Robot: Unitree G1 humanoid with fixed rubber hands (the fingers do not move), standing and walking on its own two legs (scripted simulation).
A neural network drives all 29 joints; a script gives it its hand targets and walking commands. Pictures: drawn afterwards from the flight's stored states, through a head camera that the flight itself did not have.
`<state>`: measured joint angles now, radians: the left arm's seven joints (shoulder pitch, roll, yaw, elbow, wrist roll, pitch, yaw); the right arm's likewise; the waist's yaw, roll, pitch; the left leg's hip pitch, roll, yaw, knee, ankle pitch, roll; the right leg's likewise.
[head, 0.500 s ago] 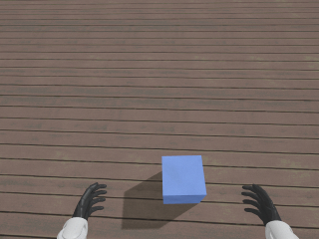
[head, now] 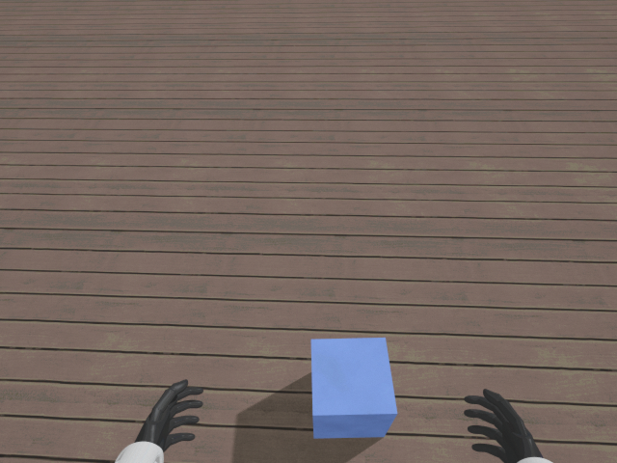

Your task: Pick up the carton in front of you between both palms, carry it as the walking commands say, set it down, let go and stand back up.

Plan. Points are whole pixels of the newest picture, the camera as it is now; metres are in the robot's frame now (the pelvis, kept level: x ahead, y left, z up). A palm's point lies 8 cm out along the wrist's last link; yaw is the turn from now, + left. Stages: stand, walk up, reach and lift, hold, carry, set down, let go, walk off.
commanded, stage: stand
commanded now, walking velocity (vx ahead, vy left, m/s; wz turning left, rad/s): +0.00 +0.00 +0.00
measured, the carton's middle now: (348, 389) +0.42 -0.06 -0.65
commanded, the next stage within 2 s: none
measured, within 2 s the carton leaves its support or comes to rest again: neither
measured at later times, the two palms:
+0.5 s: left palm (118, 461) +0.14 +0.28 -0.09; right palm out of the picture +0.15 -0.29 -0.09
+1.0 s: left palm out of the picture +0.11 +0.30 -0.09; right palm out of the picture +0.12 -0.30 -0.09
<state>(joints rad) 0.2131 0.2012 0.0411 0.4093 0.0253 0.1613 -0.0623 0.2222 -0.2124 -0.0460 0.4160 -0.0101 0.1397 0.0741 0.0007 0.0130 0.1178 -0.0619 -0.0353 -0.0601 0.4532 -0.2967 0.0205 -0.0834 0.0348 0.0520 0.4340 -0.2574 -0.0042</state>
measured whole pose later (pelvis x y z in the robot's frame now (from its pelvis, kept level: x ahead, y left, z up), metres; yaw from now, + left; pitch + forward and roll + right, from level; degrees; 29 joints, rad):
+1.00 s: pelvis +0.00 -0.01 +0.00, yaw +1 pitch -2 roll +0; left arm 0.14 0.36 0.03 0.93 0.03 -0.01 0.02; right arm 0.18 -0.36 -0.02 0.85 -0.03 -0.01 -0.02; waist 0.01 0.01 0.02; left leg -0.10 -0.03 -0.07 0.41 -0.27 0.01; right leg -0.12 0.03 0.03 0.40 -0.24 -0.01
